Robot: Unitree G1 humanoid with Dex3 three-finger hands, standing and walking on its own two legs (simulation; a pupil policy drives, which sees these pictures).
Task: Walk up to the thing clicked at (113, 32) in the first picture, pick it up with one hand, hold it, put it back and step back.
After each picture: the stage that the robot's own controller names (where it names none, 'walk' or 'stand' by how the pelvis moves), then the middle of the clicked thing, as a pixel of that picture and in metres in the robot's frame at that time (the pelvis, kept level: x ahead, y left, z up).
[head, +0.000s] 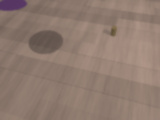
stand; (113, 31) +1.55 -0.36 -0.72
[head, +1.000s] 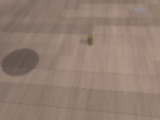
walk; (90, 40) +1.44 +0.04 -0.70
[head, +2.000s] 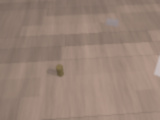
walk; (60, 70) +0.91 +0.28 -0.71
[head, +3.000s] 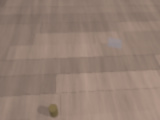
walk; (53, 110) +0.52 +0.23 -0.70
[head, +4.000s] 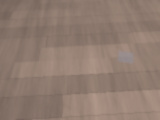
stand; out of the picture +0.33 +0.20 -0.71
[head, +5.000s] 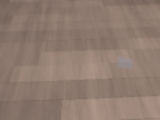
stand; out of the picture +0.31 +0.20 -0.72
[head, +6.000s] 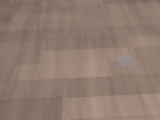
stand; out of the picture +0.32 +0.21 -0.73
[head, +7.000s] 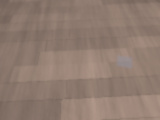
stand; out of the picture +0.31 +0.21 -0.73
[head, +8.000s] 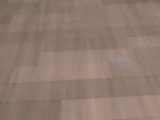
stand; out of the picture +0.31 +0.21 -0.73
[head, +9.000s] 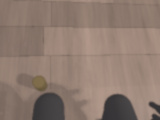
go down; (40, 83) +0.38 +0.21 -0.43
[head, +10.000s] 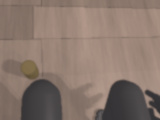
go down; (30, 70) +0.40 +0.24 -0.32
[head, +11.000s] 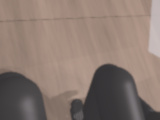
close in; out of the picture +0.37 +0.27 -0.23
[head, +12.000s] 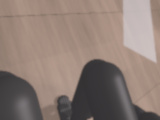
close; out of the picture +0.37 +0.28 -0.22
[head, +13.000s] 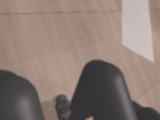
lift; out of the picture +0.37 +0.28 -0.22
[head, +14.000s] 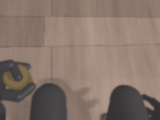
lift; (20, 82) +0.31 +0.23 -0.05
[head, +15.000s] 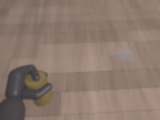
hold; (39, 88) +0.33 +0.16 +0.03
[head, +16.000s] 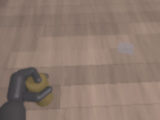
hold; (40, 90) +0.33 +0.17 +0.00
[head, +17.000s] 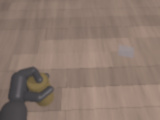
hold; (41, 90) +0.32 +0.17 +0.01
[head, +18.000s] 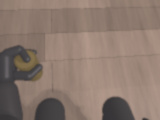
crouch; (30, 66) +0.39 +0.19 -0.08
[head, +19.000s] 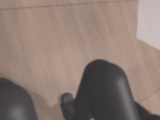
lower; out of the picture +0.39 +0.29 -0.22
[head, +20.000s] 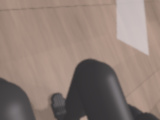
lower; out of the picture +0.40 +0.30 -0.23
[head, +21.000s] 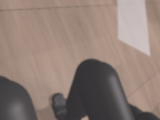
lower; out of the picture +0.40 +0.30 -0.22
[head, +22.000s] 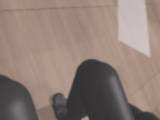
lower; out of the picture +0.40 +0.30 -0.22
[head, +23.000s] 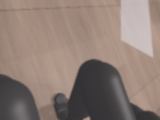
loosen; out of the picture +0.39 +0.29 -0.22
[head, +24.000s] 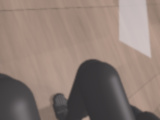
withdraw; out of the picture +0.39 +0.28 -0.23
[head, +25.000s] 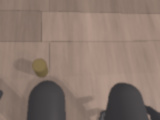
walk; (40, 68) +0.43 +0.22 -0.34
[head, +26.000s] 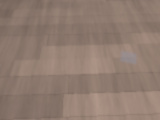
stand; out of the picture +0.35 +0.17 -0.66
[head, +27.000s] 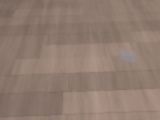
stand; out of the picture +0.37 +0.19 -0.67
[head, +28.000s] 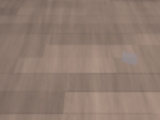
stand; out of the picture +0.37 +0.18 -0.69
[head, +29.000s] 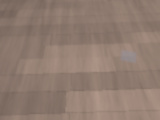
walk; out of the picture +0.38 +0.18 -0.72
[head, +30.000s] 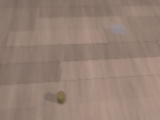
walk; (61, 97) +0.52 +0.14 -0.70
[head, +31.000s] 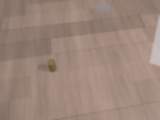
walk; (52, 65) +0.81 +0.29 -0.69
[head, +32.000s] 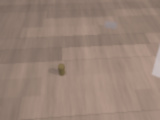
stand; (61, 69) +0.97 +0.23 -0.71
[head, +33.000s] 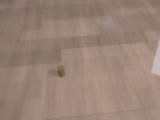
stand; (61, 71) +0.97 +0.25 -0.73
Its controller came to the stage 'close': yes
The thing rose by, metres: 0.71
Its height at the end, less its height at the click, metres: +0.00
